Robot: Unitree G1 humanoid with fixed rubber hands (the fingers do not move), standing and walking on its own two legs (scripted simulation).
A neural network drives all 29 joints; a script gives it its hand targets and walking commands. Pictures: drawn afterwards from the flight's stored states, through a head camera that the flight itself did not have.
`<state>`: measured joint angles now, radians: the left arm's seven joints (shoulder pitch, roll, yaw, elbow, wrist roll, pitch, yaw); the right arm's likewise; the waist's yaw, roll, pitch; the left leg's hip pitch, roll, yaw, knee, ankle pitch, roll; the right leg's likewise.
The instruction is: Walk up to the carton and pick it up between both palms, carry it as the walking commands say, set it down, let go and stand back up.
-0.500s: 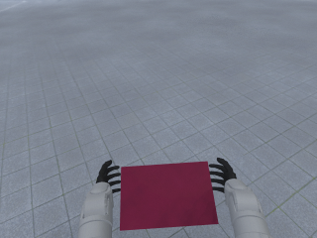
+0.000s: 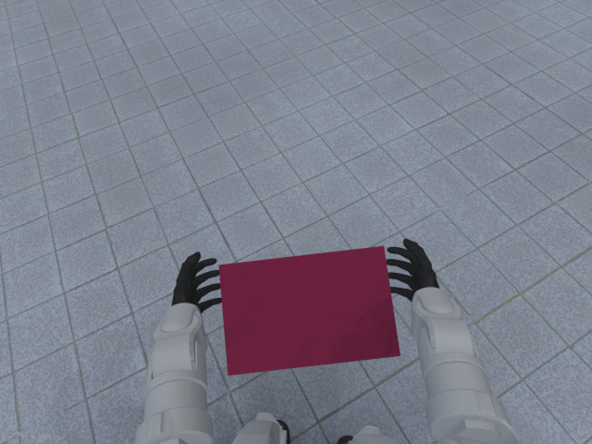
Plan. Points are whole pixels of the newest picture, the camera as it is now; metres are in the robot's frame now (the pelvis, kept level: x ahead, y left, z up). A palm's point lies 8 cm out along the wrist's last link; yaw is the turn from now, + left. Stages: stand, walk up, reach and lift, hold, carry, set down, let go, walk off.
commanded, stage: set down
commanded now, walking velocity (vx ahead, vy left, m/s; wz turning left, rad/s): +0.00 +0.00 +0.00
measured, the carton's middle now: (306, 304) +0.36 +0.04 -0.15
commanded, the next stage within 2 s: none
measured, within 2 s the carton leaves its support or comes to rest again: neither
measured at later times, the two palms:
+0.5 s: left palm (202, 308) +0.33 +0.22 -0.13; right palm (401, 294) +0.38 -0.12 -0.13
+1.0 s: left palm (219, 312) +0.36 +0.21 -0.22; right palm (391, 298) +0.41 -0.12 -0.22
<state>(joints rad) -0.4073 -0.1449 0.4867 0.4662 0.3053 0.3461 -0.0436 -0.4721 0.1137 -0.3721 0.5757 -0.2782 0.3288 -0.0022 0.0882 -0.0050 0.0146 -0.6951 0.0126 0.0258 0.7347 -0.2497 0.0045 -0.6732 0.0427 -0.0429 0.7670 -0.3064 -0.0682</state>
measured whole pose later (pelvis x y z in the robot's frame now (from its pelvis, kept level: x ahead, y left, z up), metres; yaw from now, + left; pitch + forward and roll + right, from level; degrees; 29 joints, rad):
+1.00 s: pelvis -0.04 +0.01 -0.15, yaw +0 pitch +39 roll +1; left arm -0.70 -0.10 0.50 0.52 0.19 0.32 0.07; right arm -0.82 -0.04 -0.35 0.73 -0.18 0.29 -0.02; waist 0.08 -0.03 -0.20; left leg -1.68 0.02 0.04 1.41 -0.41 0.02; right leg -1.66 0.03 -0.04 1.45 -0.47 -0.06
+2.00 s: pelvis -0.07 +0.02 -0.30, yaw -1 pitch +45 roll +2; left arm -1.00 0.00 0.51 0.65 0.07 0.28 0.13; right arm -1.19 -0.22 -0.19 0.94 -0.08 0.27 -0.11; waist 0.10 -0.02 -0.08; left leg -2.20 0.00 0.04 1.88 -0.46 0.00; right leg -2.20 0.04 -0.03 1.93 -0.52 -0.06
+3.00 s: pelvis -0.08 +0.02 -0.38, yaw +1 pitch +37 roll +2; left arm -1.31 0.23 0.38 0.98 -0.10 0.20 0.11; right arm -1.51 -0.35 -0.08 1.17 0.02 0.20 0.00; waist 0.09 0.04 0.27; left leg -2.32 -0.03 0.05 2.15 -0.47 0.01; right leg -2.30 0.00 -0.04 2.22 -0.55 -0.07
